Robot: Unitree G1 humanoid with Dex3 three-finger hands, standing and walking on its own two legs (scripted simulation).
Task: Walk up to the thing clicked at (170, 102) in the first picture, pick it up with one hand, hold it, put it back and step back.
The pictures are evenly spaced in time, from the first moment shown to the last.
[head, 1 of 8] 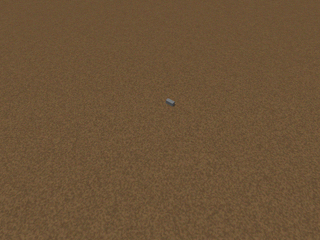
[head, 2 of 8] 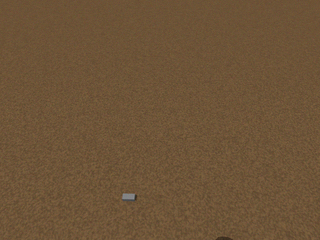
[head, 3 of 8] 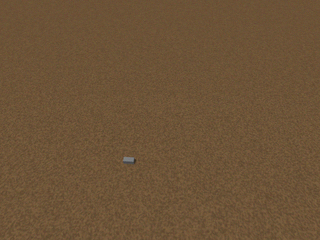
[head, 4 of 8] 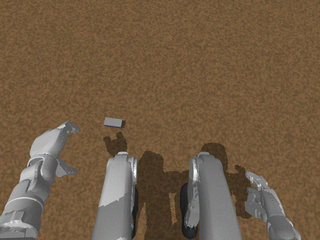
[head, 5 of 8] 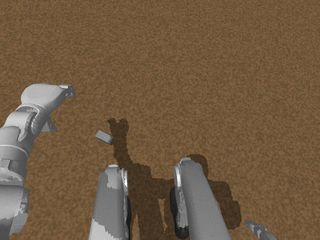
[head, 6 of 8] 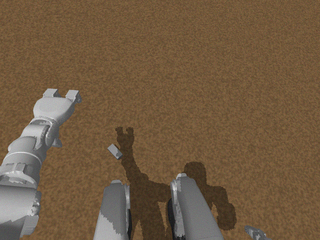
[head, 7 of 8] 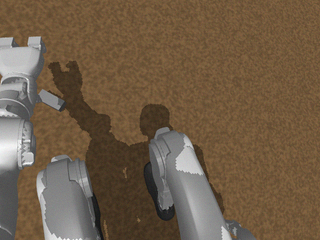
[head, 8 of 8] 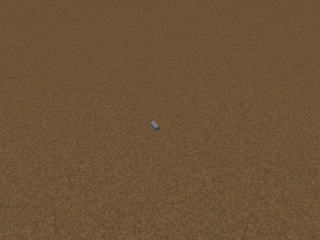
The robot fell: no
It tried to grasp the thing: yes
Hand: left
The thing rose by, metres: 0.01
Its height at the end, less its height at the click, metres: +0.00
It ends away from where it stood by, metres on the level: 0.08
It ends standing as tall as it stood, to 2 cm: yes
